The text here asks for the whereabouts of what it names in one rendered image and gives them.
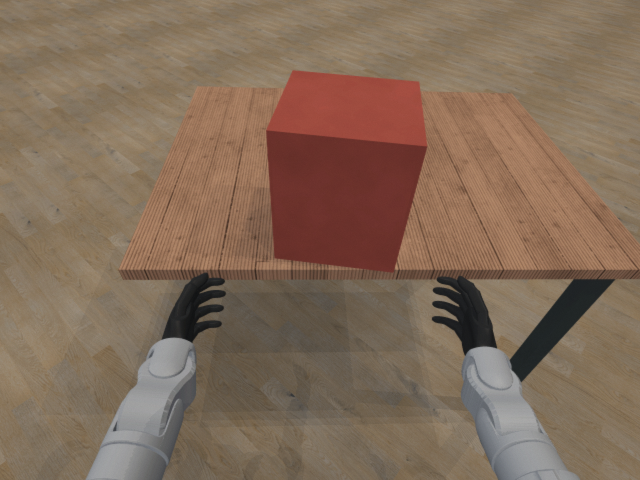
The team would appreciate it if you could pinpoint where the left robot forearm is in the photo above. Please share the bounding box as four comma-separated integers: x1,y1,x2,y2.
86,338,197,480

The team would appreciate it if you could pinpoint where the robot right hand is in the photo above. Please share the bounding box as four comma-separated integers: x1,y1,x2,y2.
432,276,497,355

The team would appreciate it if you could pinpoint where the robot left hand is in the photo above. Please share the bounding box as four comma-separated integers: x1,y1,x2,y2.
162,273,226,343

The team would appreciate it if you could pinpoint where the right robot forearm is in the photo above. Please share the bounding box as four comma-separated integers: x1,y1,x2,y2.
461,347,580,480

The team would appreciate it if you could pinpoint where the table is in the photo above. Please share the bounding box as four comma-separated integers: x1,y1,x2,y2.
118,86,640,382

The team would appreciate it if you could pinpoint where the carton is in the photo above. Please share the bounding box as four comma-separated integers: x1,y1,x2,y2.
266,70,427,273

